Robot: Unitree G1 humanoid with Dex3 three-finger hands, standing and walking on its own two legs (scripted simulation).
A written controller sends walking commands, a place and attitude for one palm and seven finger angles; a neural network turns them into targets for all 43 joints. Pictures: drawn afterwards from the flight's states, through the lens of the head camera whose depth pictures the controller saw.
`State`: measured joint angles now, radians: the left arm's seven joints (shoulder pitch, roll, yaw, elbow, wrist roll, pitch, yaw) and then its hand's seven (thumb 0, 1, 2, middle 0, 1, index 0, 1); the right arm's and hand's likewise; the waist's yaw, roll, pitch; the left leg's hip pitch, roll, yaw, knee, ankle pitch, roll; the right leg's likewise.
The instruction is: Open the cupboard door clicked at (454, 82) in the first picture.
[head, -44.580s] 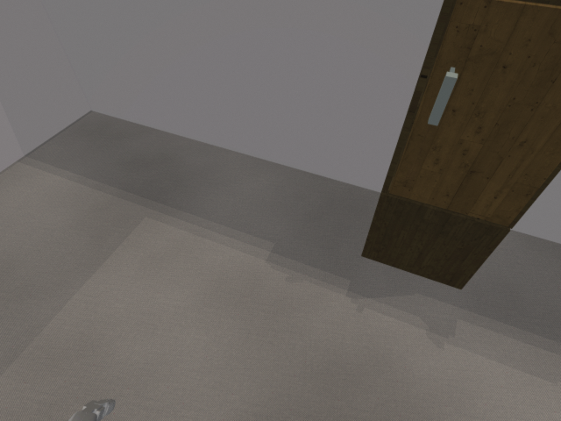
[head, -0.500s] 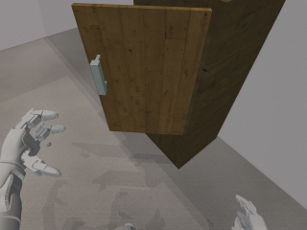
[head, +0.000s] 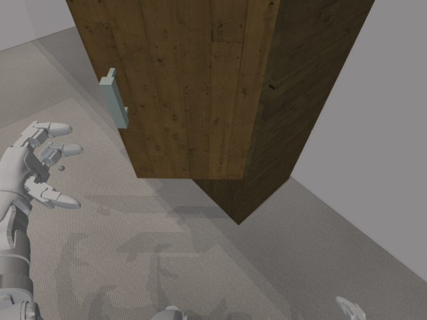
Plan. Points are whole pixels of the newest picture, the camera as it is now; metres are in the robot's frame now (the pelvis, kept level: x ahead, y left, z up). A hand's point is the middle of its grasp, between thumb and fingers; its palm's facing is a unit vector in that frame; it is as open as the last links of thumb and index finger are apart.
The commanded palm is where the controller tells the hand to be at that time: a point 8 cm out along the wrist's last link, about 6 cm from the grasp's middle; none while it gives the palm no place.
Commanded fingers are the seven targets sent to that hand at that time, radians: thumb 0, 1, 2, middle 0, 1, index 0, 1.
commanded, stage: move the hooked fingers beside the handle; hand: left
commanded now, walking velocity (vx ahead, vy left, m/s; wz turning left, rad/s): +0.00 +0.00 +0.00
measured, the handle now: (117, 98) +0.56 +0.24 +0.07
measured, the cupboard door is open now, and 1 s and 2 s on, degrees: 47 47 47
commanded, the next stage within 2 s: slide the fingers in behind the handle in 1.86 s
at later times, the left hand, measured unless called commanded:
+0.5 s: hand (68, 141) +0.42 +0.29 +0.09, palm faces +0.02 -1.00 -0.01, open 14.0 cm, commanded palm +0.40 +0.34 +0.08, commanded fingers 0.00 -0.50 0.30 -0.30 -1.20 -0.30 -1.20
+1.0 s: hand (82, 115) +0.49 +0.29 +0.08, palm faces +0.03 -1.00 -0.01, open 14.0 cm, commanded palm +0.48 +0.34 +0.08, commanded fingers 0.00 -0.50 0.30 -0.30 -1.20 -0.30 -1.20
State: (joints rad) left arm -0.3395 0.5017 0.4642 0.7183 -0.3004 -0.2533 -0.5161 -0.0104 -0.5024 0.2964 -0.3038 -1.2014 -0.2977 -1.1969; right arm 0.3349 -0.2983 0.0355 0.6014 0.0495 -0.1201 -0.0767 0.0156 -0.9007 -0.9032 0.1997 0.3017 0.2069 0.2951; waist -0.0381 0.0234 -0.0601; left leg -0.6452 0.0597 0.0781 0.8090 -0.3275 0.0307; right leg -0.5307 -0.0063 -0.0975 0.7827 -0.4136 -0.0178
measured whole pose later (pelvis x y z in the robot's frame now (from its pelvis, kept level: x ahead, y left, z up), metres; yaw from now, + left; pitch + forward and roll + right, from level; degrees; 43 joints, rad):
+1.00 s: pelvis +0.00 +0.02 -0.02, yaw -2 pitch +19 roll -4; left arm -0.90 0.77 0.53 1.24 -0.11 -0.31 -0.48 -0.01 -0.50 0.30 -0.30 -1.20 -0.30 -1.20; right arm 0.41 -0.30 0.05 0.62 0.02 0.04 -0.06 0.01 -0.90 -0.90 0.20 0.30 0.21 0.30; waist -0.17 0.01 -0.07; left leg -0.91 0.08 0.07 0.95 -0.37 0.05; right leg -0.78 0.01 -0.09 0.88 -0.43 0.00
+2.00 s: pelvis +0.00 +0.01 -0.02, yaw -2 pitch +19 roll -5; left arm -0.87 0.78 0.55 1.23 -0.14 -0.33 -0.49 -0.01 -0.50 0.30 -0.30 -1.20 -0.30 -1.20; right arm 0.42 -0.30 0.05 0.61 0.02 0.08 -0.05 0.01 -0.90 -0.90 0.20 0.30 0.21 0.30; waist -0.16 0.02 -0.09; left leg -0.93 0.10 0.06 0.98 -0.39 0.04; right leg -0.78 0.03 -0.10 0.89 -0.44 -0.01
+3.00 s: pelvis +0.01 +0.01 -0.02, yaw -2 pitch +18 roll -4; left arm -0.84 0.58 0.43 1.14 -0.14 -0.35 -0.32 -0.01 -0.50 0.30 -0.28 -1.19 -0.29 -1.19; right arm 0.40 -0.28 0.03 0.63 0.01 0.07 -0.02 0.01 -0.90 -0.90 0.20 0.30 0.21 0.29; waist -0.14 0.03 -0.09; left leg -0.89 0.08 0.06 0.96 -0.39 0.05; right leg -0.76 0.02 -0.10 0.89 -0.45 0.00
